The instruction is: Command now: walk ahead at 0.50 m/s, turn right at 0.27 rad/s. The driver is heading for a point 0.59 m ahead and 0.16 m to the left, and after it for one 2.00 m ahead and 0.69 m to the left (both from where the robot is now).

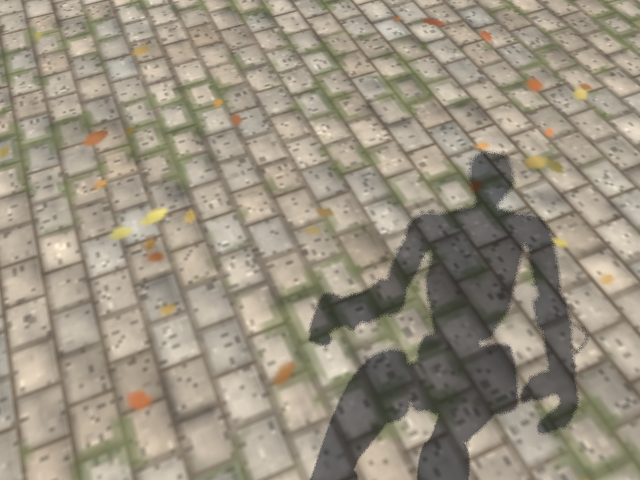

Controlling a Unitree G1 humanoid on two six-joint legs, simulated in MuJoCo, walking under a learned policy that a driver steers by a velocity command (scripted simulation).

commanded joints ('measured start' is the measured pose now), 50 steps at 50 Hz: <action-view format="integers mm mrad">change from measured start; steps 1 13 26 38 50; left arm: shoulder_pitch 183 294 260 -27 308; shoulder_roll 123 118 128 71 289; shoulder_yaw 37 26 11 -16 40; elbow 30 128 90 -46 -37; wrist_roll -19 -19 -2 13 33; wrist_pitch -17 -62 -72 -15 -67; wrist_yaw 25 18 31 9 53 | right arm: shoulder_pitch -20 -231 111 48 50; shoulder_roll -101 -62 -263 -171 -87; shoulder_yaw -17 -14 -90 -69 -48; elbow -89 -117 -39 -40 -131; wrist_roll -11 -16 5 11 33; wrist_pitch -16 19 5 -12 -26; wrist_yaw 7 30 12 0 -1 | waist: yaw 54 83 -50 14 168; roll -44 -60 107 41 -196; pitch -100 21 -348 -23 -346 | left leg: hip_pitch -324 -420 586 95 -151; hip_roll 49 13 236 -16 -199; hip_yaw -94 -69 -847 -361 -264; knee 19 -351 -825 -946 -127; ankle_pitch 59 389 278 481 194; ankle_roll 17 2 429 246 82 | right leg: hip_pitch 364 383 -259 -230 624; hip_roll -287 -229 11 -141 -413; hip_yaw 327 132 127 72 529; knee -299 -466 900 261 -218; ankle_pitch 372 347 -260 109 -233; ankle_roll -136 -97 60 173 -13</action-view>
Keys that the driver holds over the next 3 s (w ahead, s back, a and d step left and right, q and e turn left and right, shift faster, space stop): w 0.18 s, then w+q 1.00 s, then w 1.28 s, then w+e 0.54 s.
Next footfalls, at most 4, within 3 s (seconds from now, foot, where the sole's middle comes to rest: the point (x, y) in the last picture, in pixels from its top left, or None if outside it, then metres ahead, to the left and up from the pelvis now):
0.48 left None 0.42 0.11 -0.76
0.98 right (326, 344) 0.74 0.00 -0.76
1.48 left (187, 316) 0.84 0.33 -0.76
2.02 right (187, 202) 1.20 0.35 -0.76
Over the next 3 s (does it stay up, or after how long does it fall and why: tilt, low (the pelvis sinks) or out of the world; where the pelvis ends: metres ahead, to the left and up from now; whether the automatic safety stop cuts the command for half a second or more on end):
stays up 1.42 0.64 0.01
